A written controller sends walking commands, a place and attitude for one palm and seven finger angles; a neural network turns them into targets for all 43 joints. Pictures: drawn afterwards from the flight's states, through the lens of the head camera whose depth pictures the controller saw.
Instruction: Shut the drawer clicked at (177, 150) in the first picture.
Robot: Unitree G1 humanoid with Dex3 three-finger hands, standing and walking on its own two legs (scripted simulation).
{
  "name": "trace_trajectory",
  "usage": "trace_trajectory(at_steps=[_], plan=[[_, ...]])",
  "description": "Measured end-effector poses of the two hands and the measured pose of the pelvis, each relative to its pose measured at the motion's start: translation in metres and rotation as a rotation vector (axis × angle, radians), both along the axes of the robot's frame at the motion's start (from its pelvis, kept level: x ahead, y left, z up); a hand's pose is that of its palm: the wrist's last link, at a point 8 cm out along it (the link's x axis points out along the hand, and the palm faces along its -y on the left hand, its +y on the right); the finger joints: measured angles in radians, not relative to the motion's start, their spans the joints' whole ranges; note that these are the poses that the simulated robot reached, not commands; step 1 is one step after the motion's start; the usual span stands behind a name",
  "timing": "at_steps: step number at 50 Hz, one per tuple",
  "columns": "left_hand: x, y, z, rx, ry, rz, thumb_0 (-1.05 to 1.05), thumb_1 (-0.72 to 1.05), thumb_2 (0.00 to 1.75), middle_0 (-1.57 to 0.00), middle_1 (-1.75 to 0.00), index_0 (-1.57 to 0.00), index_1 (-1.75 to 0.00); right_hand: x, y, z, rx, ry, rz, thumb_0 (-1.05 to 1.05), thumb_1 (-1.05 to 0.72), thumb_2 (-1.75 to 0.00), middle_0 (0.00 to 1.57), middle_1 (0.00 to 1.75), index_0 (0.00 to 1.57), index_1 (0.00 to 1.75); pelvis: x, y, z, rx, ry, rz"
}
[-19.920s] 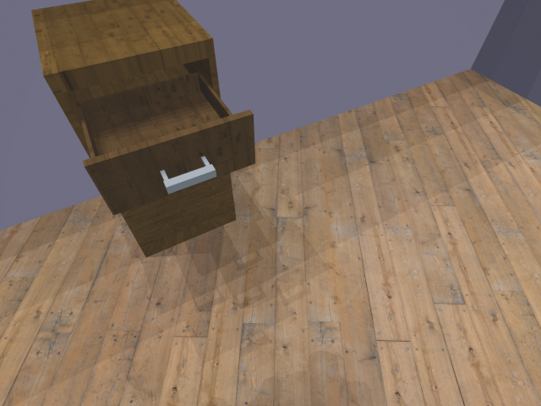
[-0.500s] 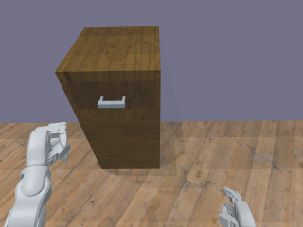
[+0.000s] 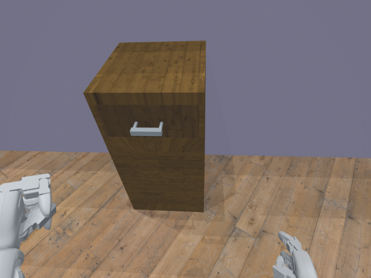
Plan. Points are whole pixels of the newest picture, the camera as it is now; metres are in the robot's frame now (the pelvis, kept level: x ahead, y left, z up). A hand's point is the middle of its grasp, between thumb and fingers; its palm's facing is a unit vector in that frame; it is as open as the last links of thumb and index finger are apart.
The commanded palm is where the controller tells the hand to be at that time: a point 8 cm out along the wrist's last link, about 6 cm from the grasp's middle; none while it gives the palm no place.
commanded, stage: step back with the hand held close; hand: left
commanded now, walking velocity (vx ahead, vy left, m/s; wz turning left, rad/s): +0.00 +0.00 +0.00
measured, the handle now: (147, 128) +0.63 +0.24 -0.08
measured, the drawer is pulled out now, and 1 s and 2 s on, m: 0.00 0.00 0.00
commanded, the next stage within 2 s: stop stepping back and stand still in 1.44 s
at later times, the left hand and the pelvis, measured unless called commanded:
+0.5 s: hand (50, 209) +0.18 +0.25 +0.14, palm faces +0.25 -0.82 -0.52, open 3.2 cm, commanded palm +0.12 +0.30 +0.17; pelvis -0.02 +0.02 +0.00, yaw -1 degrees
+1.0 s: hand out of the picture +0.08 +0.26 +0.16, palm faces +0.39 -0.78 -0.49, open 3.2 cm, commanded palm +0.01 +0.31 +0.17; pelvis -0.11 +0.02 -0.02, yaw +3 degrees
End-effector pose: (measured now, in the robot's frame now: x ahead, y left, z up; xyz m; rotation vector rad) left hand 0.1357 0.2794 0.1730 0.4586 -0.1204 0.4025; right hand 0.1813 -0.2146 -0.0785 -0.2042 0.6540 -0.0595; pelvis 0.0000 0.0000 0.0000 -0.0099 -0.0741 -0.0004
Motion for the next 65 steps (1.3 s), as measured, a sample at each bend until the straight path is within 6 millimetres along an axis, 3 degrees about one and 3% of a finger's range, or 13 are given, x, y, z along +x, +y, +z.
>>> trace_trajectory(at_steps=[5,13,21,32,39,45,54,60,65], plan=[[0.007,-0.003,-0.009,-0.027,0.016,-0.003,0.01,0.89,0.90,-1.41,-1.60,-1.40,-1.60,-0.006,-0.004,-0.001,-0.013,0.008,-0.008,0.02,-0.90,-0.90,0.20,0.30,0.20,0.30,0.000,-0.002,0.000,0.001,-0.001,-0.004],[0.019,-0.001,0.011,0.077,-0.032,-0.067,0.01,0.89,0.90,-1.41,-1.60,-1.40,-1.60,-0.011,-0.015,0.001,-0.022,0.041,-0.058,0.02,-0.90,-0.90,0.20,0.30,0.20,0.30,0.000,0.001,0.001,-0.009,0.046,-0.010],[0.020,0.008,-0.007,0.082,0.094,-0.121,0.01,0.89,0.90,-1.41,-1.60,-1.40,-1.60,-0.032,-0.022,-0.002,-0.042,0.118,-0.144,0.02,-0.90,-0.90,0.20,0.30,0.20,0.30,-0.011,0.016,0.001,-0.002,0.096,-0.024],[-0.019,0.024,0.006,0.129,0.014,-0.124,0.01,0.89,0.90,-1.41,-1.60,-1.40,-1.60,-0.058,0.002,0.003,-0.046,0.097,-0.129,0.02,-0.90,-0.90,0.20,0.30,0.20,0.30,-0.042,0.028,-0.003,-0.004,0.093,-0.016],[-0.053,0.028,-0.001,0.124,-0.016,-0.096,0.01,0.89,0.90,-1.41,-1.60,-1.40,-1.60,-0.080,0.013,0.003,-0.034,0.044,-0.104,0.02,-0.90,-0.90,0.20,0.30,0.20,0.30,-0.071,0.031,-0.008,-0.014,0.079,-0.009],[-0.079,0.026,-0.004,0.127,-0.055,-0.085,0.01,0.89,0.90,-1.41,-1.60,-1.40,-1.60,-0.107,0.009,-0.002,-0.064,0.055,-0.080,0.01,-0.90,-0.90,0.20,0.30,0.20,0.30,-0.092,0.027,-0.012,-0.028,0.072,0.017],[-0.116,0.018,0.010,0.184,-0.156,-0.092,0.01,0.88,0.90,-1.41,-1.60,-1.40,-1.60,-0.141,-0.006,-0.009,-0.095,0.072,-0.072,0.02,-0.90,-0.90,0.20,0.30,0.20,0.30,-0.120,0.018,-0.018,-0.031,0.061,0.043],[-0.129,0.024,0.003,0.130,-0.190,-0.104,0.01,0.88,0.90,-1.41,-1.60,-1.40,-1.60,-0.165,-0.010,-0.009,-0.111,0.086,-0.114,0.02,-0.90,-0.90,0.20,0.30,0.20,0.30,-0.140,0.026,-0.021,-0.029,0.054,0.032],[-0.139,0.034,-0.004,0.134,-0.178,-0.125,0.01,0.88,0.90,-1.41,-1.60,-1.40,-1.60,-0.190,-0.001,-0.005,-0.126,0.072,-0.136,0.02,-0.90,-0.90,0.20,0.30,0.20,0.30,-0.164,0.033,-0.022,-0.067,0.057,0.041]])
